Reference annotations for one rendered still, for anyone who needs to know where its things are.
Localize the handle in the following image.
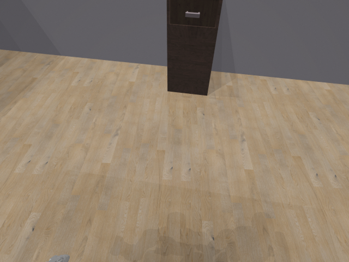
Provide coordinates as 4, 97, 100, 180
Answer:
185, 11, 200, 18

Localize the drawer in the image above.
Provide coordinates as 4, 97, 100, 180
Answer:
170, 0, 219, 27

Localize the cabinet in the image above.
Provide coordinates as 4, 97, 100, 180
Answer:
167, 0, 222, 96

